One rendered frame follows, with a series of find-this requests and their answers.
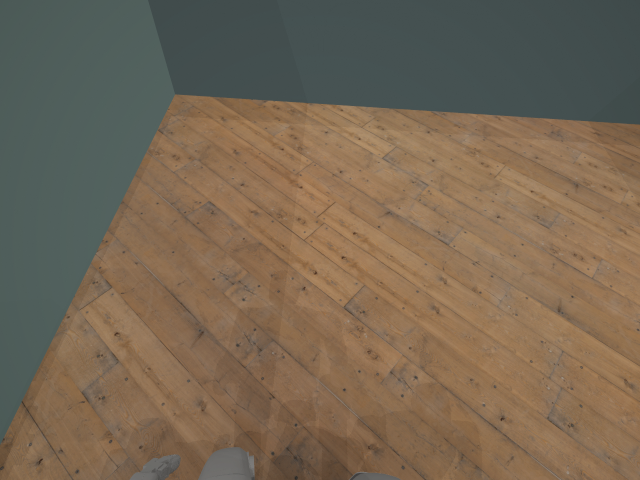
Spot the left robot hand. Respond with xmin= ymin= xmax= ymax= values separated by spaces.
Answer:
xmin=130 ymin=454 xmax=181 ymax=480

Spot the robot left thigh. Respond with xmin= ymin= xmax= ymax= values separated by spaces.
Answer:
xmin=198 ymin=447 xmax=255 ymax=480

